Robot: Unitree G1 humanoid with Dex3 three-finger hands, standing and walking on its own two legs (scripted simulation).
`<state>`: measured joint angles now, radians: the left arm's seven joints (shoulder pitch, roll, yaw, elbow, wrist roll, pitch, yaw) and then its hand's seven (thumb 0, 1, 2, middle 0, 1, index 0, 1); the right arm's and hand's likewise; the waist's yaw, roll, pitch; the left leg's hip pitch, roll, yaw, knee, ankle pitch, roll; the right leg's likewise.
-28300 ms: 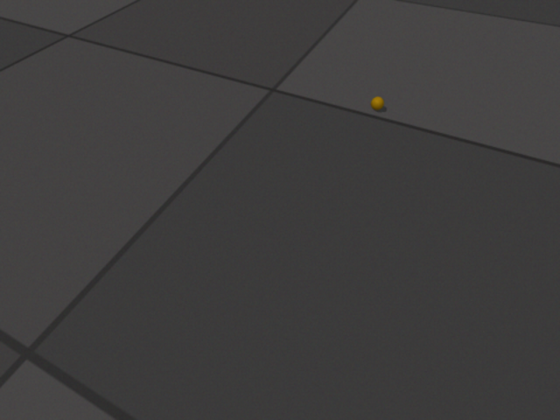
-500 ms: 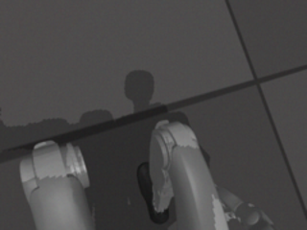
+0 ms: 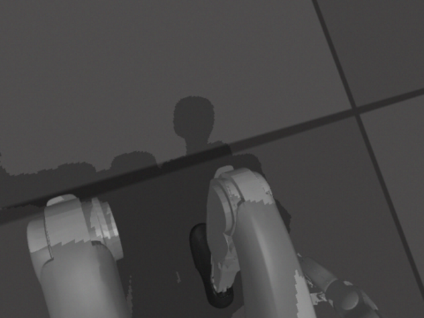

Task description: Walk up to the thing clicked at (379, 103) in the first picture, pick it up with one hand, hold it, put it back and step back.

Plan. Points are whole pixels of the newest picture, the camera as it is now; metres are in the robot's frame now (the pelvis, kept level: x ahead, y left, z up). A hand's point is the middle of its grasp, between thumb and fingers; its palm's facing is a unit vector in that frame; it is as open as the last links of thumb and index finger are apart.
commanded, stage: close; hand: left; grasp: from above
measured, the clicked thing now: out of the picture +0.36 +0.42 -0.24
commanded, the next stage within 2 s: go down in 0.28 s
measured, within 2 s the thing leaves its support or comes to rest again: neither
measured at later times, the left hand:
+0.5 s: hand out of the picture +0.35 +0.40 -0.23, palm faces -0.40 -0.18 -0.90, open 12.2 cm
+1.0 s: hand out of the picture +0.36 +0.42 -0.07, palm faces -0.32 -0.10 -0.94, open 14.2 cm
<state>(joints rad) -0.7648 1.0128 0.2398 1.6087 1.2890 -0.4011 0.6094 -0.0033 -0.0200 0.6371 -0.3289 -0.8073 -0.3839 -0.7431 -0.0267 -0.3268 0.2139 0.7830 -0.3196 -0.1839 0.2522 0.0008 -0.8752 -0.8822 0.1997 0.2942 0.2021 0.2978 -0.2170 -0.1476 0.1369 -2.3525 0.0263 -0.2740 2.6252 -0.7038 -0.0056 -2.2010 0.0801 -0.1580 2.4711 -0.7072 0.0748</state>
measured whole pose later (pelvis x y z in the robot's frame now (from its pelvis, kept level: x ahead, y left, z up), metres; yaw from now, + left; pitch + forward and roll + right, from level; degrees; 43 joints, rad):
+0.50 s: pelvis +0.00 +0.00 +0.00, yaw +0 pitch +23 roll -14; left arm -0.77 0.99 0.22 1.60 1.30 -0.37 0.63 0.00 -0.15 0.70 -0.22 -0.89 -0.28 -0.83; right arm -0.02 -0.32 0.21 0.79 -0.32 -0.21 0.26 0.00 -0.88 -0.88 0.20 0.29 0.20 0.30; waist -0.22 -0.15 0.12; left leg -2.36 0.03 -0.27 2.63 -0.71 0.00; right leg -2.20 0.08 -0.16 2.48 -0.71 0.07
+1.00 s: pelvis +0.00 +0.00 +0.04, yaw +4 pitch +29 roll -11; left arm -0.67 0.82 0.20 1.11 1.18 -0.29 0.31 0.00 -0.52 1.04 -0.07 -0.98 -0.05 -1.00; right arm 0.06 -0.30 0.03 0.73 -0.15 -0.06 0.24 0.00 -0.88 -0.89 0.20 0.29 0.20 0.30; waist -0.10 0.00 -0.05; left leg -2.31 0.02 -0.19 2.45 -0.67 0.00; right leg -2.17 0.04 -0.11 2.36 -0.70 0.06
